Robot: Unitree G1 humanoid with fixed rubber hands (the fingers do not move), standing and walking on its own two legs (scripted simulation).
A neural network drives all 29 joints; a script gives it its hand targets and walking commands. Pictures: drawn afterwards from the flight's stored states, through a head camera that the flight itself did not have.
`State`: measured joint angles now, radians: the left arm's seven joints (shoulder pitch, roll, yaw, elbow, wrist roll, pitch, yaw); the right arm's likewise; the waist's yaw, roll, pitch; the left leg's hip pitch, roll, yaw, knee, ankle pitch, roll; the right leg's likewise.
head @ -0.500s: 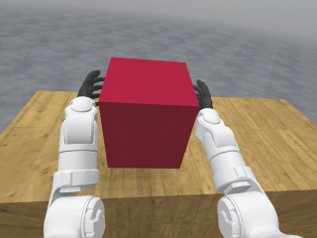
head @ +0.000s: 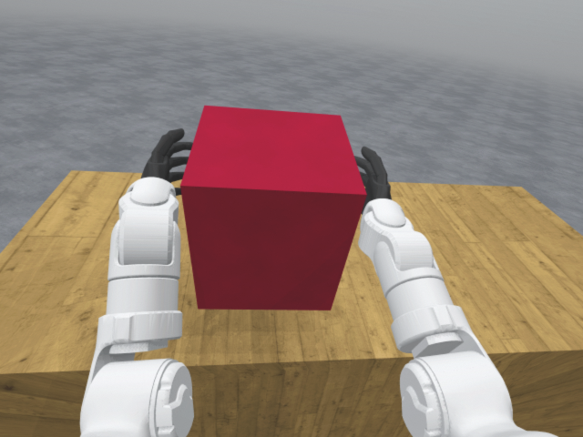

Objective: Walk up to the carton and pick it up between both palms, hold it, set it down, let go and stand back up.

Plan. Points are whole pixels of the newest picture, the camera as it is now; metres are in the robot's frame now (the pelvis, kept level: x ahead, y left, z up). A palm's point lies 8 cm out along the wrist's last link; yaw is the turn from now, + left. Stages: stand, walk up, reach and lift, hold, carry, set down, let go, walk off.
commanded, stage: hold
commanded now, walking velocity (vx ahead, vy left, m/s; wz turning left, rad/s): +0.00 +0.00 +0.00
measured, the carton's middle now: (269, 211) +0.38 +0.03 +0.19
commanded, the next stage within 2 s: none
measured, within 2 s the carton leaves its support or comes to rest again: neither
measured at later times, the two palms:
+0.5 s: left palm (158, 180) +0.35 +0.18 +0.25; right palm (375, 198) +0.37 -0.11 +0.23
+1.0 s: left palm (161, 182) +0.36 +0.17 +0.24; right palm (374, 200) +0.37 -0.11 +0.22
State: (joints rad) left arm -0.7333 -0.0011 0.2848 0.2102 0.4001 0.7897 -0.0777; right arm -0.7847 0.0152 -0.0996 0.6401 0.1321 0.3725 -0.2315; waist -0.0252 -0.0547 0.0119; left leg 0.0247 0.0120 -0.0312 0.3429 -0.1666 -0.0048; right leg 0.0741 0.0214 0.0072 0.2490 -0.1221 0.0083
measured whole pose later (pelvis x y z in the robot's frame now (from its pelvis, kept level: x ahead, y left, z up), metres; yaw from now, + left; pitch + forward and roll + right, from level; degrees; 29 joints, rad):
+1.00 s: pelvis +0.00 +0.00 +0.00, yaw +0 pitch -11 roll -1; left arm -0.73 0.00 0.27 0.19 0.37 0.78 -0.04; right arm -0.79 0.01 -0.10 0.64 0.14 0.35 -0.23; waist -0.03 -0.05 0.02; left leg 0.02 0.01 -0.03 0.34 -0.17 0.00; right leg 0.07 0.02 0.01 0.25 -0.13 0.01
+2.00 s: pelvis +0.00 +0.00 +0.00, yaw +0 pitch -12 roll -1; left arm -0.74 0.00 0.29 0.20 0.41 0.79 -0.08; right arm -0.78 0.02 -0.10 0.62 0.13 0.39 -0.24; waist -0.03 -0.05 0.02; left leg 0.03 0.01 -0.03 0.34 -0.17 0.00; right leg 0.08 0.02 0.01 0.25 -0.12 0.01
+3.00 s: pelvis +0.01 +0.00 +0.00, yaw +0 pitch -11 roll -1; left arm -0.74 0.00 0.28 0.19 0.38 0.78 -0.06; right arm -0.78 0.01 -0.10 0.62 0.13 0.36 -0.24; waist -0.03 -0.05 0.04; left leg 0.03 0.01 -0.03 0.34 -0.17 0.00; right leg 0.08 0.02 0.01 0.24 -0.13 0.01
